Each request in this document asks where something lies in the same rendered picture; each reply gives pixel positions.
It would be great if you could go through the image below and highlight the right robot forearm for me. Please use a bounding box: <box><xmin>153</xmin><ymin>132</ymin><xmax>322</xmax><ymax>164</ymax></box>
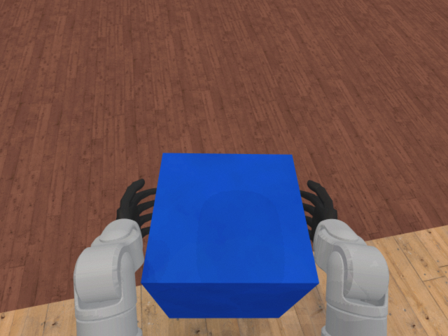
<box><xmin>313</xmin><ymin>219</ymin><xmax>389</xmax><ymax>336</ymax></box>

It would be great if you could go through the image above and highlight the left robot hand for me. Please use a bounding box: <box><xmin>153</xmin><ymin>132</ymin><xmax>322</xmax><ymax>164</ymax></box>
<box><xmin>116</xmin><ymin>179</ymin><xmax>157</xmax><ymax>238</ymax></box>

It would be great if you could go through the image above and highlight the carton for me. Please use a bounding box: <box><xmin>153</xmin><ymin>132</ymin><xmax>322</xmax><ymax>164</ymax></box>
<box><xmin>141</xmin><ymin>153</ymin><xmax>319</xmax><ymax>319</ymax></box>

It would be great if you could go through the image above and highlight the left robot forearm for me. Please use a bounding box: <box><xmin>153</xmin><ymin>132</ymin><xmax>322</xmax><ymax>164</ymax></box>
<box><xmin>73</xmin><ymin>218</ymin><xmax>144</xmax><ymax>336</ymax></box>

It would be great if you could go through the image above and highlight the right robot hand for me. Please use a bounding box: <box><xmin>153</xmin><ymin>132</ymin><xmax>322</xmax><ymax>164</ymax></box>
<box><xmin>300</xmin><ymin>180</ymin><xmax>337</xmax><ymax>242</ymax></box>

